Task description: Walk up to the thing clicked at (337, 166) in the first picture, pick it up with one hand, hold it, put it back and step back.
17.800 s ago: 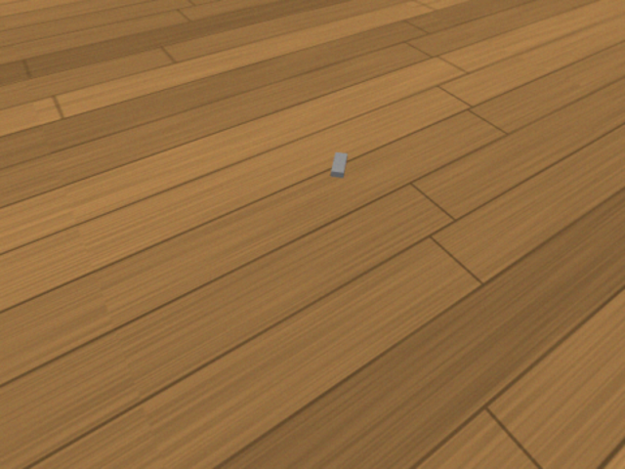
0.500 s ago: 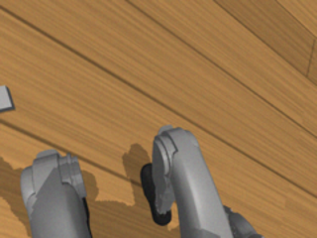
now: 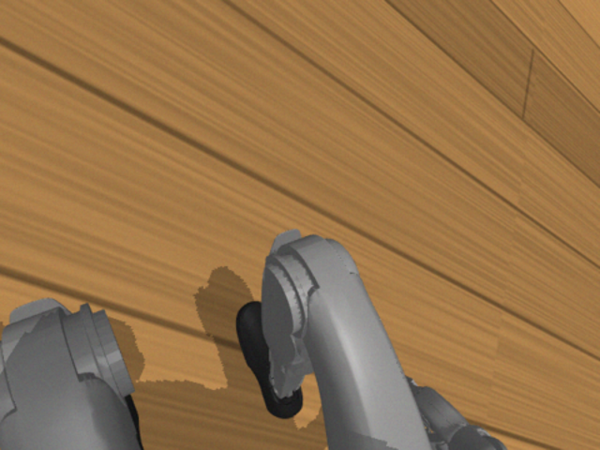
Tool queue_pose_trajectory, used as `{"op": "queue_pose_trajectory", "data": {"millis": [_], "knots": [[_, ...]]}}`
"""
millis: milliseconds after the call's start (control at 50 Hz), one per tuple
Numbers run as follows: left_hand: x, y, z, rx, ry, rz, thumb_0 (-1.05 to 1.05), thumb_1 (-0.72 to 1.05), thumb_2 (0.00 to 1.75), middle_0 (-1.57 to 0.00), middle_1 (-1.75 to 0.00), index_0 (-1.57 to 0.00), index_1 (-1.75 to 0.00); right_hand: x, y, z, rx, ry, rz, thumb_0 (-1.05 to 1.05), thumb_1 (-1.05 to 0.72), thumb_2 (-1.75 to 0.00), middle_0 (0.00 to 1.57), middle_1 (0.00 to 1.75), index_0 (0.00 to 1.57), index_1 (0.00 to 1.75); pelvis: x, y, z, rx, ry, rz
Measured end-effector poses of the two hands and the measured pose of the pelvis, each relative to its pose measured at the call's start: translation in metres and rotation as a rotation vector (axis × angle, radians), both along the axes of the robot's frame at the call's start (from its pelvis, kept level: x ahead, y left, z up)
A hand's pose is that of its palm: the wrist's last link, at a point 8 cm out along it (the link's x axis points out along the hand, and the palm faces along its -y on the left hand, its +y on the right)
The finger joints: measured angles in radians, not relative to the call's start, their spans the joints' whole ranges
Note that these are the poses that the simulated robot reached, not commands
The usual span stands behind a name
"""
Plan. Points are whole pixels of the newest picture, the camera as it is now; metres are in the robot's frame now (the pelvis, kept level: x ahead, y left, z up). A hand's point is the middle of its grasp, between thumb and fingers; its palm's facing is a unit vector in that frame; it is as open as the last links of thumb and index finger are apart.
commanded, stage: rest palm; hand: left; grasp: from above
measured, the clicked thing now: out of the picture +0.44 +0.38 -0.29
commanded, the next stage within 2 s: close in 1.04 s
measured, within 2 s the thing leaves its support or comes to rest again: neither
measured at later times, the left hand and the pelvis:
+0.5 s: hand out of the picture +0.42 +0.36 -0.25, palm faces -0.45 -0.19 -0.87, open 14.2 cm; pelvis +0.00 +0.00 +0.00, yaw -2 degrees
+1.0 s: hand out of the picture +0.43 +0.35 -0.26, palm faces -0.44 -0.18 -0.88, open 14.2 cm; pelvis +0.00 +0.01 +0.00, yaw -3 degrees
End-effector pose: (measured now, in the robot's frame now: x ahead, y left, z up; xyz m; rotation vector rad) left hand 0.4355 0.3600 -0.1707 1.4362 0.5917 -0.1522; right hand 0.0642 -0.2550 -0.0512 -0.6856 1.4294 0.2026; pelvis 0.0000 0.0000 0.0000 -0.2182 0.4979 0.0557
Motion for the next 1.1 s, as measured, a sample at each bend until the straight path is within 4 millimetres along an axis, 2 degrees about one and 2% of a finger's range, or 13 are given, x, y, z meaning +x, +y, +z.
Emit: {"op": "queue_pose_trajectory", "data": {"millis": [160,520,1100], "knots": [[0.002,0.001,-0.012,-0.004,0.003,0.024,0.00,-0.53,0.98,-0.08,-1.01,-0.07,-1.01,0.002,0.004,0.000,0.015,0.020,0.023,0.00,-0.90,-0.90,0.21,0.30,0.20,0.30,0.003,0.002,-0.001,-0.014,-0.002,-0.009],[-0.008,0.007,-0.026,-0.032,0.011,0.014,0.00,-0.53,0.98,-0.08,-1.01,-0.07,-1.01,0.017,0.006,0.005,0.011,0.022,0.093,0.00,-0.90,-0.90,0.20,0.30,0.20,0.30,0.004,0.004,-0.002,-0.034,-0.024,-0.011],[-0.005,-0.004,-0.036,-0.022,0.012,0.030,0.00,-0.53,0.98,-0.08,-1.04,-0.08,-1.04,0.007,0.009,0.010,0.045,0.036,0.113,0.00,-0.91,-0.90,0.20,0.30,0.20,0.30,0.001,0.005,-0.002,-0.044,-0.040,-0.023]]}}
